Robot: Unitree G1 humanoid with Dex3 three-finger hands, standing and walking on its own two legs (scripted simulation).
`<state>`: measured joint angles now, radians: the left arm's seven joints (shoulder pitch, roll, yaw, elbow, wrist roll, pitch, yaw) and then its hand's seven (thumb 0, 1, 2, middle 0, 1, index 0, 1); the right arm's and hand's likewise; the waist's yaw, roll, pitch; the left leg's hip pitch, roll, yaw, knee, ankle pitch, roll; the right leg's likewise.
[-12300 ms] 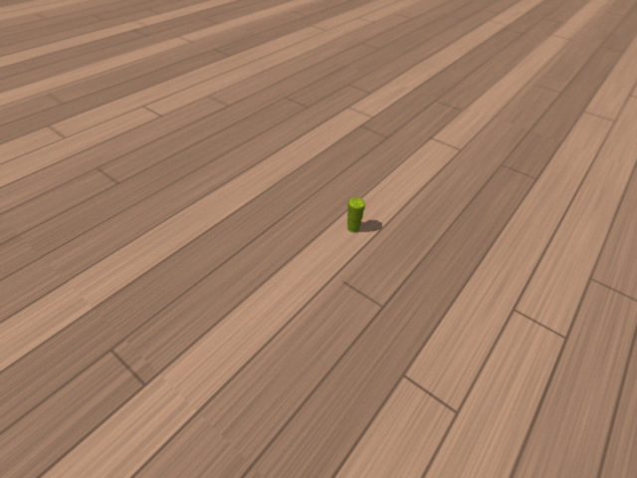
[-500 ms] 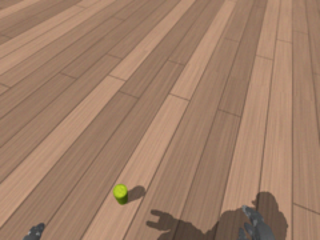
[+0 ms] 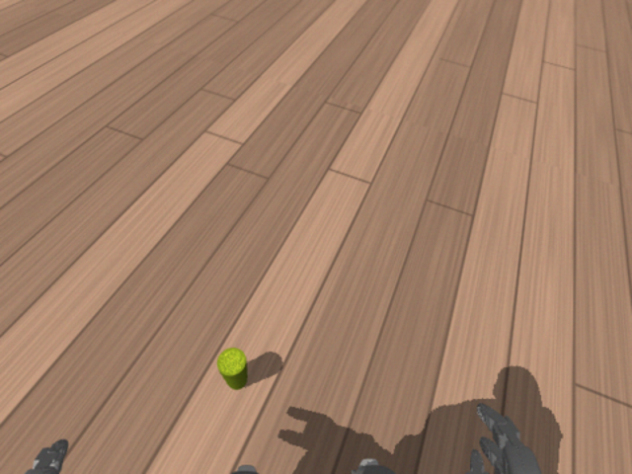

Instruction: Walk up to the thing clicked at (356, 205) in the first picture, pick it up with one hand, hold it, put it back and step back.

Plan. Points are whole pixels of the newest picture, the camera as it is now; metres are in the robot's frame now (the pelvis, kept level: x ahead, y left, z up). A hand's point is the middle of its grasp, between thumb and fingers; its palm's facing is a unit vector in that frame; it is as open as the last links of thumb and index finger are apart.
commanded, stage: go down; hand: left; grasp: from the side
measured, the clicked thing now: (234, 371) +0.47 +0.18 -0.61
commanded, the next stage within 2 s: approach in 1.72 s
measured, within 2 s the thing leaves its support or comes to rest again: neither
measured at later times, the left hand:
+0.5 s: hand (110, 401) +0.29 +0.31 -0.20, palm faces +0.08 -0.98 -0.19, open 17.4 cm
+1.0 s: hand (117, 367) +0.36 +0.34 -0.25, palm faces +0.08 -0.99 -0.09, open 17.2 cm
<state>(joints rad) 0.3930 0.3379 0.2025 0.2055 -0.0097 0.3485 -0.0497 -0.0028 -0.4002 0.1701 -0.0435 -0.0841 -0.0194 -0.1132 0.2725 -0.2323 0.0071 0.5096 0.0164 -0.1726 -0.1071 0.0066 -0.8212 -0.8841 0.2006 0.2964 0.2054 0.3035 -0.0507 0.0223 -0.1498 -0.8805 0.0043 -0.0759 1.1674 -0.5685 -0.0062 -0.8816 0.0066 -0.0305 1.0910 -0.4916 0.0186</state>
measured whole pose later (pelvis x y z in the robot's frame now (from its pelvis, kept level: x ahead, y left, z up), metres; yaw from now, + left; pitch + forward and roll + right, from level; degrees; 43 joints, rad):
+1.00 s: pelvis -0.08 +0.00 -0.25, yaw -3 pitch +33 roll -5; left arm -0.65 0.80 0.69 1.10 -0.13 -0.40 -0.58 -0.01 -0.48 0.05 -0.05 -0.07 -0.05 -0.06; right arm 0.18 -0.35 0.10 0.65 -0.02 -0.16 -0.01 0.00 -0.89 -0.90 0.20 0.29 0.21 0.30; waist -0.14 -0.01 -0.14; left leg -1.96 -0.03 -0.10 2.09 -0.71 -0.02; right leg -1.97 0.00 -0.04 1.99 -0.60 0.03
